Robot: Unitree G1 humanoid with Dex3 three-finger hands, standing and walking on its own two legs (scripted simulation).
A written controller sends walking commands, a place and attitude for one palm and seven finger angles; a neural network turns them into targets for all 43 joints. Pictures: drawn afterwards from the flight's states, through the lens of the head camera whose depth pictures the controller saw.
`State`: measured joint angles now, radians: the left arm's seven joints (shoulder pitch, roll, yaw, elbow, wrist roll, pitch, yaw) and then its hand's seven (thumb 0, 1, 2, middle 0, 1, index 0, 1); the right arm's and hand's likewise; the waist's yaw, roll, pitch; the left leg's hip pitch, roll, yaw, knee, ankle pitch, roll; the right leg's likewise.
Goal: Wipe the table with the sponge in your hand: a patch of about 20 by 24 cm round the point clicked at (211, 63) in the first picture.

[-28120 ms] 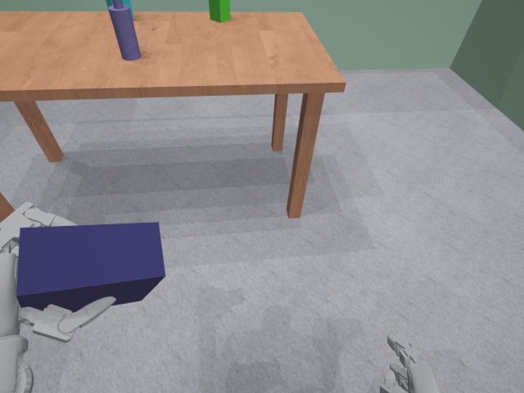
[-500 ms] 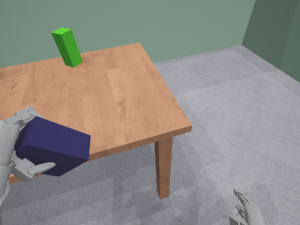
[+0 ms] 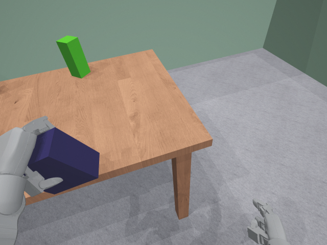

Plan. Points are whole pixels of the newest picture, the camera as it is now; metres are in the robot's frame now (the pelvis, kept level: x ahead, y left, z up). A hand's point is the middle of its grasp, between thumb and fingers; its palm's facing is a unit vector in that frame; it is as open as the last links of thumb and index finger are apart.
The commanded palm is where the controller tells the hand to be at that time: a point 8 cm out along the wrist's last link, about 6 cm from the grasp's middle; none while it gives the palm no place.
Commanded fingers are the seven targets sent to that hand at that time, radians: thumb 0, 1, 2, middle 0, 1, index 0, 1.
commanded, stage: turn the palm down, sponge in hand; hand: left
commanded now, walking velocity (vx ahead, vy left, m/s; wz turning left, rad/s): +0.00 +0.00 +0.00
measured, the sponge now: (63, 167) +0.23 +0.26 +0.11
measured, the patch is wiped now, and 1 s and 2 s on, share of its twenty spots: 0.00 0.00 0.00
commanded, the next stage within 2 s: move the sponge above the wiping area in 1.08 s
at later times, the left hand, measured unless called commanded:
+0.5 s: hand (28, 154) +0.22 +0.30 +0.17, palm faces +0.22 -0.14 -0.97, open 10.4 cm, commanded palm +0.17 +0.30 +0.24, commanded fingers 0.00 0.10 1.30 -1.20 -1.60 -1.20 -1.60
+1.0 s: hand (38, 155) +0.22 +0.28 +0.17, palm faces +0.20 -0.08 -0.98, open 10.4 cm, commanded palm +0.18 +0.28 +0.24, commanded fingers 0.00 0.10 1.30 -1.20 -1.60 -1.20 -1.60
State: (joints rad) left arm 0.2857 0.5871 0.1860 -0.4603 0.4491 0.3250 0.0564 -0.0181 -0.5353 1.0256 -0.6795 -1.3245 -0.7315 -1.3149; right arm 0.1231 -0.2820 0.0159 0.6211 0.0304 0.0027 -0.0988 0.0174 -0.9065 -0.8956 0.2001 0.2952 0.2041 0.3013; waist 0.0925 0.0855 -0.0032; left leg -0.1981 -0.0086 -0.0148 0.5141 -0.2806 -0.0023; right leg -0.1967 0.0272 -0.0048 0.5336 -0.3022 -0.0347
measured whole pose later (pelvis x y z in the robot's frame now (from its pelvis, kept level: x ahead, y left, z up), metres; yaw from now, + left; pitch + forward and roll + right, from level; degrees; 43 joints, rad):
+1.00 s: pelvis -0.02 +0.00 +0.01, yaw -1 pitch -5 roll +1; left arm 0.06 0.55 -0.03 -0.32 0.83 0.55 -0.05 -0.01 -0.53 1.03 -0.68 -1.32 -0.73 -1.31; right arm -0.01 -0.28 0.06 0.66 0.03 0.07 -0.07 0.02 -0.91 -0.90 0.20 0.30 0.20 0.30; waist 0.13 0.12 0.02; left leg -0.10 -0.01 0.00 0.40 -0.20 0.00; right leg -0.12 0.02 0.01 0.46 -0.24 -0.04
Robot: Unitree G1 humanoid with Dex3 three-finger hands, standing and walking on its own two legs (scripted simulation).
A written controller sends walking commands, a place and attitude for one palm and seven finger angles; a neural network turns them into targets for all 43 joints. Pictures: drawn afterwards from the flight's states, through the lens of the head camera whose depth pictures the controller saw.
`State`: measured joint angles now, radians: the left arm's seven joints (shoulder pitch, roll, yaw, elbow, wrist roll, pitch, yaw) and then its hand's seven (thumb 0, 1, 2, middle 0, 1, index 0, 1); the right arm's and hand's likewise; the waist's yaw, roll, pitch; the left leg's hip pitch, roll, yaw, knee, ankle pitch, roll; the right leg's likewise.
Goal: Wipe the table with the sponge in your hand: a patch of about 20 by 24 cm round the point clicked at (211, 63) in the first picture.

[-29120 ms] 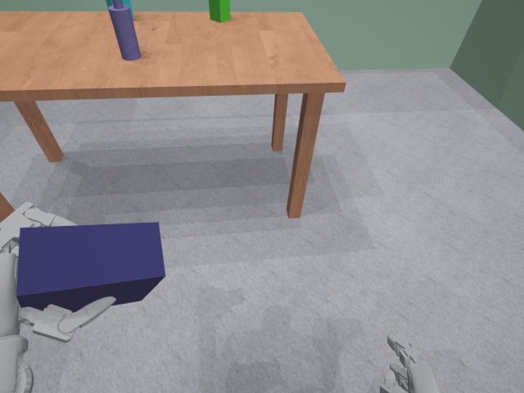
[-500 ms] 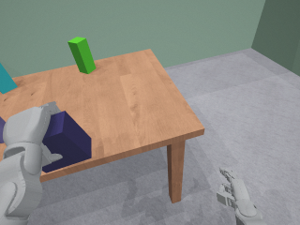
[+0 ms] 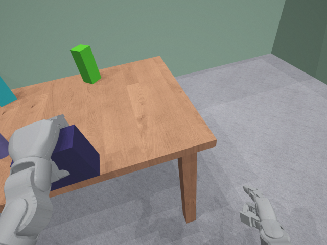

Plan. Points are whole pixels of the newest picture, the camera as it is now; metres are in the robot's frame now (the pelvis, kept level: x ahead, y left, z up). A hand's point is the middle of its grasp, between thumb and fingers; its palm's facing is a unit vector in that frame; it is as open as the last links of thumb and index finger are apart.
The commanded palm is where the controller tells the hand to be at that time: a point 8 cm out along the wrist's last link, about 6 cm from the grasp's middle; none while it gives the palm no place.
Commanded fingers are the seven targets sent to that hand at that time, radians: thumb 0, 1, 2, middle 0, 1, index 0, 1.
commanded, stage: turn the palm down, sponge in hand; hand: left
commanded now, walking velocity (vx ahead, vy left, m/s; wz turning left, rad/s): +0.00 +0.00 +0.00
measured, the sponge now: (66, 164) +0.24 +0.29 +0.11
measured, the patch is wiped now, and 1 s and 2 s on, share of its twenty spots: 0.00 0.00 0.00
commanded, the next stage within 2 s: move the sponge above the wiping area in 0.08 s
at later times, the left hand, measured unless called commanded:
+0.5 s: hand (51, 152) +0.24 +0.31 +0.14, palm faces +0.08 -0.04 -1.00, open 10.4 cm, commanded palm +0.21 +0.30 +0.22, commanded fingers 0.00 0.10 1.30 -1.20 -1.60 -1.20 -1.60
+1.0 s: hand (42, 152) +0.25 +0.35 +0.13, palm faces +0.04 -0.02 -1.00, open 10.4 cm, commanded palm +0.22 +0.34 +0.20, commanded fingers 0.00 0.10 1.30 -1.20 -1.60 -1.20 -1.60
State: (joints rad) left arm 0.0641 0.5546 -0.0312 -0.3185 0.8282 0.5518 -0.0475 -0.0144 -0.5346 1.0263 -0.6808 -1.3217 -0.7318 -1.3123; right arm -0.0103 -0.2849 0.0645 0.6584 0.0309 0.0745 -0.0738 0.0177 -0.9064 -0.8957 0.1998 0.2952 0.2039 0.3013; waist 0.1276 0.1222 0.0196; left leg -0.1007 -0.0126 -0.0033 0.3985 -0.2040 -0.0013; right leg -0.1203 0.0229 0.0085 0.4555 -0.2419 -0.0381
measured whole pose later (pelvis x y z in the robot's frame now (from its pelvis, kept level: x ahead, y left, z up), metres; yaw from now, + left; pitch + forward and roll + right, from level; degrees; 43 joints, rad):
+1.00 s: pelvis +0.01 +0.01 +0.00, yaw +2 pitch -4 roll +0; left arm -0.03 0.60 0.01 -0.05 0.88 0.41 -0.08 -0.01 -0.53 1.03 -0.68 -1.32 -0.73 -1.31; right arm 0.04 -0.28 0.05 0.69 0.03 0.05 -0.10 0.02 -0.91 -0.90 0.20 0.30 0.20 0.30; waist 0.11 0.10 0.02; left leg -0.13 -0.03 -0.02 0.41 -0.21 0.01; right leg -0.12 0.01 -0.01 0.43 -0.24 -0.02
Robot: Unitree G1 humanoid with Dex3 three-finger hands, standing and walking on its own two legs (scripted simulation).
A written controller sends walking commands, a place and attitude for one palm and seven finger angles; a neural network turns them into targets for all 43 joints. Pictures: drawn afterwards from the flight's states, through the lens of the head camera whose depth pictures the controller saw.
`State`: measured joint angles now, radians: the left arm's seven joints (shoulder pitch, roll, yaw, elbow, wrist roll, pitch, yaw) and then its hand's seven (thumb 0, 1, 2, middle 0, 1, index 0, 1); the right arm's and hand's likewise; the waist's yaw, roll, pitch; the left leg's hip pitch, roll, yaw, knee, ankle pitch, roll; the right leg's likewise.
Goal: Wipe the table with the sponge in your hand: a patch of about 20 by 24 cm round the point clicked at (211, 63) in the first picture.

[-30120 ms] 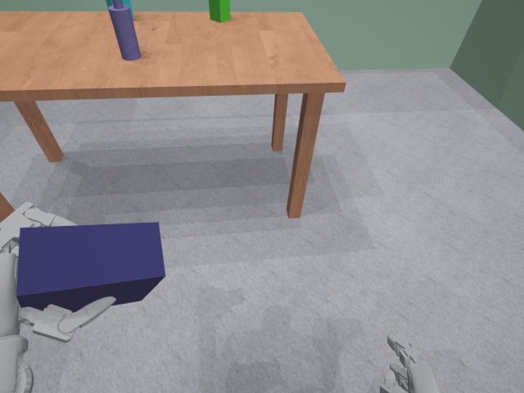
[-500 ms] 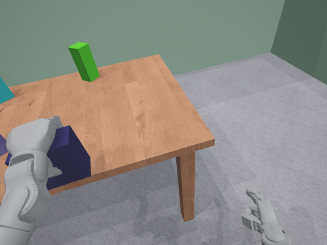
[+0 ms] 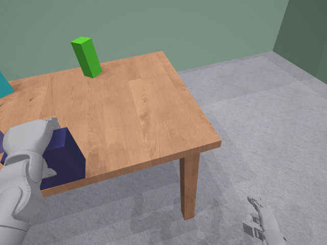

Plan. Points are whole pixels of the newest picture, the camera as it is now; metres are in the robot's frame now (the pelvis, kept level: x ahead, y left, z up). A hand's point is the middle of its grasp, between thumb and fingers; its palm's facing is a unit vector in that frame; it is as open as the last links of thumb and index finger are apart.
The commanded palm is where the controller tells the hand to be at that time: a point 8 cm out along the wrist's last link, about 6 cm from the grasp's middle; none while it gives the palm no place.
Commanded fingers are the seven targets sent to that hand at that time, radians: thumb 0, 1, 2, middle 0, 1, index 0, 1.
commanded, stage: move the sponge above the wiping area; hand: left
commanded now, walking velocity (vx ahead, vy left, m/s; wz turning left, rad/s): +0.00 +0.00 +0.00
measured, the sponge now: (53, 165) +0.25 +0.33 +0.07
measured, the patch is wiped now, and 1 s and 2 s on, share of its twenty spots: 0.00 0.00 0.00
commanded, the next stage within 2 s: none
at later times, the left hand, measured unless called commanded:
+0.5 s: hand (44, 144) +0.28 +0.35 +0.12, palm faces +0.00 +0.00 -1.00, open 10.4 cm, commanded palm +0.25 +0.35 +0.19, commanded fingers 0.00 0.10 1.30 -1.20 -1.60 -1.20 -1.60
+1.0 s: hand (39, 144) +0.29 +0.38 +0.11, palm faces -0.04 +0.03 -1.00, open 10.4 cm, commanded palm +0.27 +0.38 +0.17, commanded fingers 0.00 0.10 1.30 -1.20 -1.60 -1.20 -1.60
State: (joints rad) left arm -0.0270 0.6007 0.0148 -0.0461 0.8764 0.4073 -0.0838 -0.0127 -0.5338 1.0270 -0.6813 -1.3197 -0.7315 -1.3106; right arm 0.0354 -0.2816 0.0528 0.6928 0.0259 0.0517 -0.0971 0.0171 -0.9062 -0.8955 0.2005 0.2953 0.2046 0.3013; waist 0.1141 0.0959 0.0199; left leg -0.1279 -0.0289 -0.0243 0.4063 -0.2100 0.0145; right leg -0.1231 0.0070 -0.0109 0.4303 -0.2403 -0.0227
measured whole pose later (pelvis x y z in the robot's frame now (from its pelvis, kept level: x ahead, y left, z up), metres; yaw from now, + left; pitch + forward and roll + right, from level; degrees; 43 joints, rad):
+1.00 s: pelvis +0.01 +0.00 +0.00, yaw +1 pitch -1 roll +0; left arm -0.15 0.65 0.11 0.29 0.93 0.16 -0.03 -0.01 -0.53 1.03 -0.68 -1.32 -0.73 -1.31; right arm 0.09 -0.29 0.01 0.72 0.03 0.05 -0.11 0.02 -0.91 -0.90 0.20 0.30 0.20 0.30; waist 0.09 0.08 0.01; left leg -0.18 -0.03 -0.04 0.43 -0.23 0.02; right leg -0.16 0.01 -0.02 0.41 -0.24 -0.02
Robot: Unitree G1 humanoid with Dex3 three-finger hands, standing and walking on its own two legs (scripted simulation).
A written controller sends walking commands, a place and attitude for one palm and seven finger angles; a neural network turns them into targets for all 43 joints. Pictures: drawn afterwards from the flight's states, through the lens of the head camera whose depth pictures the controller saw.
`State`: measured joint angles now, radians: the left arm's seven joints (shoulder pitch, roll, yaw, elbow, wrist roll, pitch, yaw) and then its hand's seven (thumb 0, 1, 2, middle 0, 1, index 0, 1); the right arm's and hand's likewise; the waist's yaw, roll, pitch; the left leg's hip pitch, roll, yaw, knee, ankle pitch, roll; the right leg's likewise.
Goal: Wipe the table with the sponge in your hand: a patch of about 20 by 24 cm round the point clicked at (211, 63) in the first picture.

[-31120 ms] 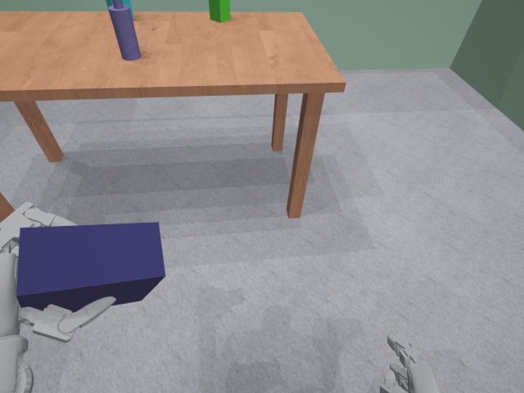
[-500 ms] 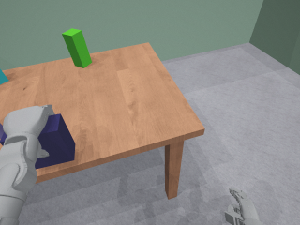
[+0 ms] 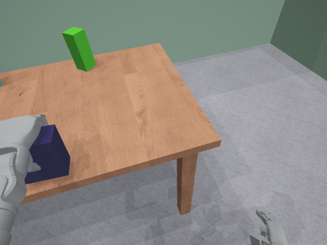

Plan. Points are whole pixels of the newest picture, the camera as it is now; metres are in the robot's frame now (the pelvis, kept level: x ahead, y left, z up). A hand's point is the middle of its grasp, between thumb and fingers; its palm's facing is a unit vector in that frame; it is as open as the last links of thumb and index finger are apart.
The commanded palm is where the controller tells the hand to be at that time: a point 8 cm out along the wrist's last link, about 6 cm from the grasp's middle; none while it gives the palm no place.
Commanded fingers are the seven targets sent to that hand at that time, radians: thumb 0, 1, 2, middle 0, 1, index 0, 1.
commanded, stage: move the sponge above the wiping area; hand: left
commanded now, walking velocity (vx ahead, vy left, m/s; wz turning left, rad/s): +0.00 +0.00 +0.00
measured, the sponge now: (38, 161) +0.27 +0.37 +0.05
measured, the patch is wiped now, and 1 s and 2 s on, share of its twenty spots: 0.00 0.00 0.00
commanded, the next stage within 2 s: lower the sponge onto the table in 1.38 s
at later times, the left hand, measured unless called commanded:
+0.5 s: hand (23, 144) +0.27 +0.38 +0.11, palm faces -0.02 +0.03 -1.00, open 10.4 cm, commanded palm +0.25 +0.38 +0.18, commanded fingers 0.00 0.10 1.30 -1.20 -1.60 -1.20 -1.60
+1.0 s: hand (26, 137) +0.29 +0.38 +0.12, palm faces -0.02 +0.05 -1.00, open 10.4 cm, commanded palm +0.26 +0.38 +0.18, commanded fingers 0.00 0.10 1.30 -1.20 -1.60 -1.20 -1.60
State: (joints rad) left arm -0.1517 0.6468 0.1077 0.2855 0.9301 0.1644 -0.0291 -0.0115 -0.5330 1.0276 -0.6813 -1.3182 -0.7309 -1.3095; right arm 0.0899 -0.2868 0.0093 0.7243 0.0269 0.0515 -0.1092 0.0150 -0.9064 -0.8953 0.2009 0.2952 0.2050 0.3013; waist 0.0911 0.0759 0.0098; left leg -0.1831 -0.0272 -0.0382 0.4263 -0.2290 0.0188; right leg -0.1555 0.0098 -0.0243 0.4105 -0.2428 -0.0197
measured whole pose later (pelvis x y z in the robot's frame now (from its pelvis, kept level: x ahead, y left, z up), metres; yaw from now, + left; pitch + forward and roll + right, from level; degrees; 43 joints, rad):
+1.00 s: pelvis +0.00 +0.01 +0.00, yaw +0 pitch +0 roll -1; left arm -0.22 0.67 0.12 0.33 0.94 0.11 -0.03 -0.01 -0.53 1.03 -0.68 -1.32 -0.73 -1.31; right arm 0.11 -0.27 0.01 0.72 0.03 0.06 -0.10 0.01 -0.91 -0.90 0.20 0.30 0.21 0.30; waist 0.09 0.07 0.01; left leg -0.20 -0.03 -0.03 0.42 -0.22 0.03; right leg -0.17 0.00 -0.02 0.39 -0.22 -0.01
